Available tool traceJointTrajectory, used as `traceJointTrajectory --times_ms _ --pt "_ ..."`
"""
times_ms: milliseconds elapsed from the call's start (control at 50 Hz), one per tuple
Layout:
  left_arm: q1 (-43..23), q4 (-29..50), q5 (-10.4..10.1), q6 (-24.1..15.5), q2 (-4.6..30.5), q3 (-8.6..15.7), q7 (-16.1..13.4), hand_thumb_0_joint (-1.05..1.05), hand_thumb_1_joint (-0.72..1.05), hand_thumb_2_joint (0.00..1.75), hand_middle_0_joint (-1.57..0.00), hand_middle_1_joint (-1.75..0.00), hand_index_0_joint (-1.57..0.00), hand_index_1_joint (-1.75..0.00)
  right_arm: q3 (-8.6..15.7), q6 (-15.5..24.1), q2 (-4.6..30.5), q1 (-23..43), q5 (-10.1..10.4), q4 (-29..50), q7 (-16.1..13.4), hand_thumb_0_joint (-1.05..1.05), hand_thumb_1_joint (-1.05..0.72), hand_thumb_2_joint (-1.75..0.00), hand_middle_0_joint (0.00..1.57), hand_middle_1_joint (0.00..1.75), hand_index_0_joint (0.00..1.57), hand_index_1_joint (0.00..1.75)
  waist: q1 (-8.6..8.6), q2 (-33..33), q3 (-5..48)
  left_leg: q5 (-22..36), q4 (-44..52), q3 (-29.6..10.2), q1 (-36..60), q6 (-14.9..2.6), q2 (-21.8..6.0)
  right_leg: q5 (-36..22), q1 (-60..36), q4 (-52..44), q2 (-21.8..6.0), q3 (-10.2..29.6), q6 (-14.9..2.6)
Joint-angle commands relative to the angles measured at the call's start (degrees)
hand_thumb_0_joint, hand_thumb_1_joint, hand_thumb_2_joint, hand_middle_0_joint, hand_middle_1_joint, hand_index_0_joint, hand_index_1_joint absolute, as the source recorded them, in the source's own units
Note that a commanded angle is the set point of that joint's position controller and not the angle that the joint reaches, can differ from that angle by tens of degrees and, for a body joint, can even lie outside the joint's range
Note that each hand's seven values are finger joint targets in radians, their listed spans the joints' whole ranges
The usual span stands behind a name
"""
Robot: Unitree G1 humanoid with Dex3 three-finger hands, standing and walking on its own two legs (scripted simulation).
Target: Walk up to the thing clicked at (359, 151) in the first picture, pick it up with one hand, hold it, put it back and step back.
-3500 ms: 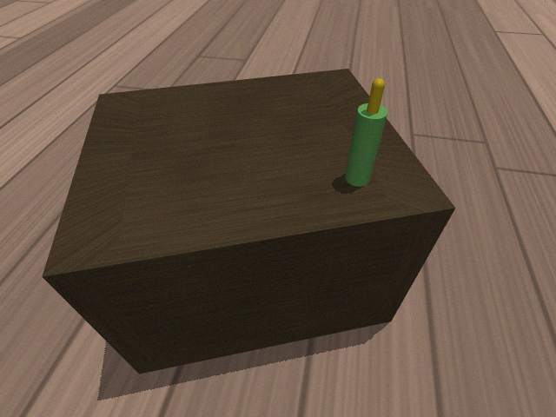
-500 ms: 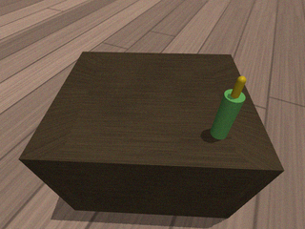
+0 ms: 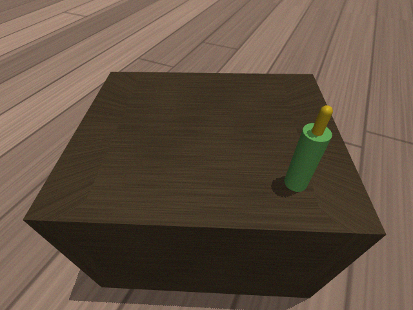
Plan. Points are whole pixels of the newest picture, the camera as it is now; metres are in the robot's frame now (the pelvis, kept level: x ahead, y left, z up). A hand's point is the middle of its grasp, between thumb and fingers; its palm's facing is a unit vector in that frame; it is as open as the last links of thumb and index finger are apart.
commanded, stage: walk up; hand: right
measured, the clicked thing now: (309, 150) +0.49 -0.24 +0.01
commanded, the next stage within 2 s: stand in 0.08 s
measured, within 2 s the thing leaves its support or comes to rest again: neither
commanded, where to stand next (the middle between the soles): +0.05 +0.00 m, yaw -3 degrees
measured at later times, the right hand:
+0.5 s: hand out of the picture +0.08 -0.26 -0.16, palm faces -0.02 +0.94 -0.34, open 7.4 cm
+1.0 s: hand out of the picture +0.09 -0.26 -0.16, palm faces -0.02 +0.94 -0.34, open 7.4 cm
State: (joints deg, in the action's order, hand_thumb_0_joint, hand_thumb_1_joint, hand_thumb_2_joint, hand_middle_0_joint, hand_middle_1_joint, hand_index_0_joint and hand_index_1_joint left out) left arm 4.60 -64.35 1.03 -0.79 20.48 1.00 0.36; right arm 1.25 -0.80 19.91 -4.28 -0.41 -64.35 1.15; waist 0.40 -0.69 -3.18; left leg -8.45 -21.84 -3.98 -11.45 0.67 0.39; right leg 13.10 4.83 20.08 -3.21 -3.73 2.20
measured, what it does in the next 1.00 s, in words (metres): stands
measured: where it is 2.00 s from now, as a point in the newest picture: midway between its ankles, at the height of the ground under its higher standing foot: outside the picture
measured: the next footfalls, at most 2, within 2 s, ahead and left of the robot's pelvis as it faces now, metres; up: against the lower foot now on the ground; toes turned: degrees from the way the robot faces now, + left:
none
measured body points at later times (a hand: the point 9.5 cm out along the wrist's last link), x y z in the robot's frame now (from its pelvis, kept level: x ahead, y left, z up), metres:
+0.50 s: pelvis +0.01 +0.00 +0.00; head +0.02 +0.00 +0.45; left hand +0.08 +0.30 -0.13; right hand +0.08 -0.31 -0.13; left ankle +0.04 +0.13 -0.75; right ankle -0.03 -0.14 -0.75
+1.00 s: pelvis +0.01 -0.01 +0.00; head +0.03 -0.01 +0.45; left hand +0.09 +0.30 -0.13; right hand +0.09 -0.31 -0.13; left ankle +0.04 +0.13 -0.75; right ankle -0.03 -0.14 -0.75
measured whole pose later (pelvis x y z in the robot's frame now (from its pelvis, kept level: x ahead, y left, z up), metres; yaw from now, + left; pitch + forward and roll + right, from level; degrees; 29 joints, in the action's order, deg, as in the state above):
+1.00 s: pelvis +0.01 -0.01 +0.00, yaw -1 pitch -2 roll +0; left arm 6.6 -64.1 0.9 -0.3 20.3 0.2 0.6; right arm -0.5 0.4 20.3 -5.5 -0.6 -64.4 0.4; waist 0.6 -0.3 -3.0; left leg -9.0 -20.0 -2.8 -9.4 1.3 -0.4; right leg 13.3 3.5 18.5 -2.6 -2.6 1.8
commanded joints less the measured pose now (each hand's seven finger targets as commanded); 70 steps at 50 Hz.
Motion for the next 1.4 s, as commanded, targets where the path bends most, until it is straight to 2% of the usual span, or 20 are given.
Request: traceJointTrajectory --times_ms 0,40,60,80,100,140,200,240,340,400,460,580,760,840,900,1000,1260,1380 --pt "-2.43 3.76 -0.17 -1.09 12.74 2.75 -1.01 0.0 0.9 0.9 -0.2 -0.3 -0.2 -0.3 2.01 1.34 12.18 2.32 0.16 3.48 -0.89 0.0 -0.9 -0.9 0.2 0.3 0.2 0.3 -0.34 0.65 5.92 8.09 2.72 -3.97 1.57 -2.14 -5.9 -6.17 -1.21 -3.58 -5.07 4.38 -3.09" --pt "-2.04 3.43 -0.33 -1.08 12.63 2.66 -1.05 0.0 0.9 0.9 -0.2 -0.3 -0.2 -0.3 1.91 1.36 11.86 2.88 0.18 3.67 -0.83 0.0 -0.9 -0.9 0.2 0.3 0.2 0.3 -0.02 0.2 5.64 9.12 2.88 -4.31 1.88 -2.04 -6.0 -6.63 -0.89 -3.22 -4.91 4.12 -3.0" --pt "-0.48 2.76 -0.41 -0.85 11.41 2.2 -0.94 0.0 0.9 0.9 -0.2 -0.3 -0.2 -0.3 1.36 1.83 11.8 2.23 -0.02 3.58 -1.08 0.0 -0.9 -0.9 0.2 0.3 0.2 0.3 0.08 1.55 5.65 9.1 3.33 -4.73 2.94 -2.17 -6.94 -4.94 -0.2 -4.15 -5.09 4.68 -2.62" --pt "-1.04 2.84 -0.4 -0.8 11.74 2.17 -0.86 0.0 0.9 0.9 -0.2 -0.3 -0.2 -0.3 1.31 2.08 11.78 1.57 -0.12 3.43 -1.1 0.0 -0.9 -0.9 0.2 0.3 0.2 0.3 -0.35 1.31 4.32 7.53 4.06 -4.82 2.35 -1.73 -6.74 -2.76 0.7 -4.63 -4.89 4.91 -2.52" --pt "-1.24 3.14 -0.32 -0.8 11.75 2.17 -0.83 0.0 0.9 0.9 -0.2 -0.3 -0.2 -0.3 1.36 2.17 12.3 2.12 -0.24 3.5 -1.19 0.0 -0.9 -0.9 0.2 0.3 0.2 0.3 -0.08 0.79 4.68 8.66 3.39 -4.7 2.87 -1.94 -7.03 -3.41 0.47 -4.79 -5.11 5.03 -2.65" --pt "-0.91 3.02 -0.3 -0.8 11.66 2.1 -0.72 0.0 0.9 0.9 -0.2 -0.3 -0.2 -0.3 1.27 2.29 12.48 2.09 -0.14 3.51 -1.21 0.0 -0.9 -0.9 0.2 0.3 0.2 0.3 -0.14 0.3 4.38 6.66 3.87 -4.61 2.19 -1.95 -6.86 -3.02 0.21 -5.04 -5.03 5.03 -2.61" --pt "-0.8 2.96 -0.4 -0.98 12.31 2.17 -0.63 0.0 0.9 0.9 -0.2 -0.3 -0.2 -0.3 1.02 2.5 12.11 1.37 -0.03 3.46 -1.15 0.0 -0.9 -0.9 0.2 0.3 0.2 0.3 -0.36 0.8 4.98 8.96 3.78 -4.33 2.9 -1.73 -6.92 -4.65 -0.32 -5.09 -5.19 5.41 -2.63" --pt "-0.42 3.04 -0.34 -0.82 12.18 2.18 -0.53 0.0 0.9 0.9 -0.2 -0.3 -0.2 -0.3 1.0 2.6 12.54 1.32 -0.06 3.32 -1.3 0.0 -0.9 -0.9 0.2 0.3 0.2 0.3 -0.17 -0.46 4.74 7.3 4.4 -4.33 2.42 -1.66 -6.97 -4.34 -0.77 -4.79 -5.0 5.27 -2.71" --pt "0.0 2.92 -0.28 -0.78 11.92 2.01 -0.6 0.0 0.9 0.9 -0.2 -0.3 -0.2 -0.3 0.9 2.61 12.47 1.48 0.05 3.46 -1.46 0.0 -0.9 -0.9 0.2 0.3 0.2 0.3 -0.33 0.0 5.57 10.28 3.42 -3.96 3.55 -1.72 -7.08 -6.36 -0.71 -4.97 -5.04 5.3 -2.65" --pt "0.07 2.95 -0.43 -0.89 11.9 1.83 -0.62 0.0 0.9 0.9 -0.2 -0.3 -0.2 -0.3 0.79 2.54 12.53 1.3 0.15 3.22 -1.41 0.0 -0.9 -0.9 0.2 0.3 0.2 0.3 -0.26 0.56 5.06 9.8 3.42 -3.9 3.7 -1.65 -7.13 -5.62 -0.23 -5.16 -5.02 5.31 -2.61" --pt "0.69 2.84 -0.31 -0.8 11.68 1.72 -0.47 0.0 0.9 0.9 -0.2 -0.3 -0.2 -0.3 0.74 2.42 12.71 1.18 0.1 3.16 -1.46 0.0 -0.9 -0.9 0.2 0.3 0.2 0.3 -0.39 -0.04 4.74 6.76 3.69 -3.67 3.16 -1.65 -6.95 -4.52 -0.02 -5.57 -4.98 5.51 -2.67" --pt "1.49 2.74 -0.5 -0.69 11.79 1.72 -0.52 0.0 0.9 0.9 -0.2 -0.3 -0.2 -0.3 0.43 2.72 12.61 1.16 0.1 3.09 -1.51 0.0 -0.9 -0.9 0.2 0.3 0.2 0.3 -0.02 -0.03 5.57 11.63 3.48 -3.59 4.75 -1.55 -7.32 -7.31 -0.29 -4.32 -4.96 5.2 -2.69" --pt "1.28 2.99 -0.45 -0.7 11.93 1.6 -0.7 0.0 0.9 0.9 -0.2 -0.3 -0.2 -0.3 0.49 2.4 12.78 1.13 0.13 3.07 -1.56 0.0 -0.9 -0.9 0.2 0.3 0.2 0.3 -0.18 0.86 4.69 10.43 3.34 -3.3 4.64 -1.42 -7.13 -6.84 0.53 -4.97 -4.86 5.31 -2.59" --pt "1.43 3.22 -0.46 -0.82 12.31 1.7 -0.71 0.0 0.9 0.9 -0.2 -0.3 -0.2 -0.3 0.42 2.55 12.59 0.78 0.09 3.08 -1.64 0.0 -0.9 -0.9 0.2 0.3 0.2 0.3 -0.16 0.8 5.94 14.21 2.81 -2.8 5.02 -1.52 -7.28 -11.28 -1.22 -4.28 -5.14 5.31 -2.59" --pt "1.37 3.06 -0.46 -0.56 11.98 1.64 -0.71 0.0 0.9 0.9 -0.2 -0.3 -0.2 -0.3 0.28 2.51 12.67 0.75 0.15 2.91 -1.69 0.0 -0.9 -0.9 0.2 0.3 0.2 0.3 -0.12 0.43 4.46 10.94 3.85 -2.96 4.0 -1.39 -7.03 -8.41 -0.62 -4.59 -4.9 5.27 -2.56" --pt "0.91 3.16 -0.45 -0.5 12.26 1.73 -0.67 0.0 0.9 0.9 -0.2 -0.3 -0.2 -0.3 0.39 2.39 12.6 0.91 0.14 3.03 -1.65 0.0 -0.9 -0.9 0.2 0.3 0.2 0.3 -0.14 0.95 4.29 9.4 3.88 -3.11 4.46 -1.4 -7.12 -6.03 0.17 -4.97 -4.92 5.41 -2.8" --pt "1.2 3.5 -0.36 -0.71 12.22 1.68 -0.77 0.0 0.9 0.9 -0.2 -0.3 -0.2 -0.3 0.4 2.43 12.51 0.46 0.1 3.01 -1.69 0.0 -0.9 -0.9 0.2 0.3 0.2 0.3 -0.13 0.79 5.59 12.5 2.98 -2.74 5.16 -1.55 -7.4 -10.0 -1.09 -4.57 -5.12 5.47 -2.75" --pt "1.34 3.18 -0.41 -0.53 12.07 1.71 -0.73 0.0 0.9 0.9 -0.2 -0.3 -0.2 -0.3 0.3 2.39 12.74 0.03 0.07 2.91 -1.69 0.0 -0.9 -0.9 0.2 0.3 0.2 0.3 -0.09 0.38 4.45 9.66 4.05 -2.84 4.05 -1.56 -7.16 -7.28 -1.04 -4.79 -4.86 5.43 -2.76"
